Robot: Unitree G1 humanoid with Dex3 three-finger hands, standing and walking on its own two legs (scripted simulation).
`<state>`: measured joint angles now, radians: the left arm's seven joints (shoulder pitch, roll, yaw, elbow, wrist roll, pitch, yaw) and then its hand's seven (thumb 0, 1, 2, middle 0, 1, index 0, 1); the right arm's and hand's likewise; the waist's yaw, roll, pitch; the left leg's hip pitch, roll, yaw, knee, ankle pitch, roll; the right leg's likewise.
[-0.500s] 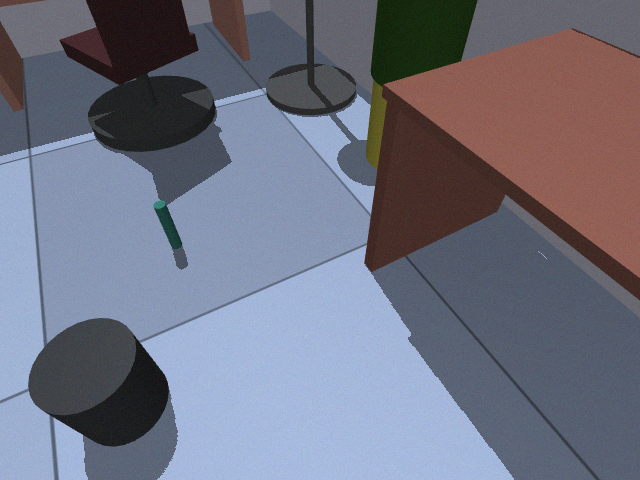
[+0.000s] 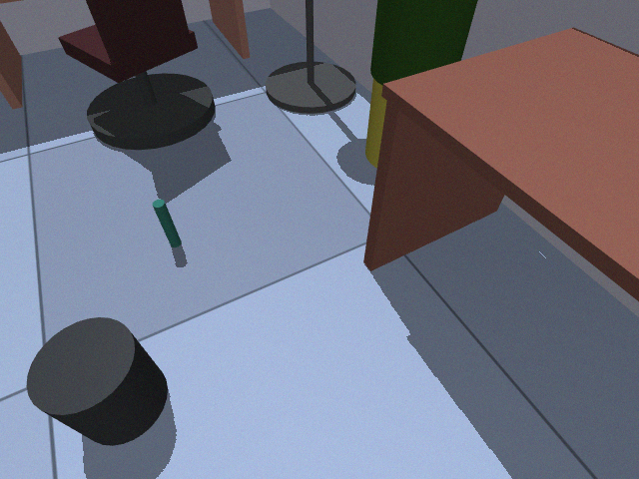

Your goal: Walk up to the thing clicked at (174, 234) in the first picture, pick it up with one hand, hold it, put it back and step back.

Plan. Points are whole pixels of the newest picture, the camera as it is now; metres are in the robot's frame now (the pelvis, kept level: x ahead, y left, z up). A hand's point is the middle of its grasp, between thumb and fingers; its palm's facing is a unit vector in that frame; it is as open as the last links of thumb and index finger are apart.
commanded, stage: stand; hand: left
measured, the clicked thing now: (167, 224) +1.10 +0.60 -0.67
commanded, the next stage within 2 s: walk up in 0.62 s
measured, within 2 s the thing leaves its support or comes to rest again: neither
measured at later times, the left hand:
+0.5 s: hand out of the picture +0.08 +0.25 -0.16, palm faces -0.02 -0.94 -0.34, open 7.3 cm
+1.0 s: hand out of the picture +0.08 +0.40 -0.19, palm faces +0.13 -0.90 -0.41, open 7.3 cm
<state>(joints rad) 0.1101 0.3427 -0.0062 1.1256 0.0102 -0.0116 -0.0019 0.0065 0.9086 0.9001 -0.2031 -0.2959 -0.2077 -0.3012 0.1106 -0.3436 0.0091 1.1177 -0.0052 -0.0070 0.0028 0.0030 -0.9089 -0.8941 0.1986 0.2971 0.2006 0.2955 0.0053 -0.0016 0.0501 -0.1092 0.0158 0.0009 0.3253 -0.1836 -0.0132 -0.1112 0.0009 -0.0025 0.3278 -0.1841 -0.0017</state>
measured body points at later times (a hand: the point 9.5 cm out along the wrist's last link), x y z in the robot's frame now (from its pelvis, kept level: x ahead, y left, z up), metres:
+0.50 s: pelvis +0.01 +0.00 +0.00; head +0.02 +0.00 +0.45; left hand +0.08 +0.30 -0.13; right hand +0.08 -0.30 -0.13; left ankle +0.00 +0.13 -0.75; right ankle +0.00 -0.12 -0.75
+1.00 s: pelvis +0.09 +0.09 -0.04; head +0.09 +0.12 +0.41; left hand +0.08 +0.45 -0.16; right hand +0.21 -0.25 -0.12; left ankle +0.15 +0.24 -0.75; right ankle +0.00 -0.11 -0.74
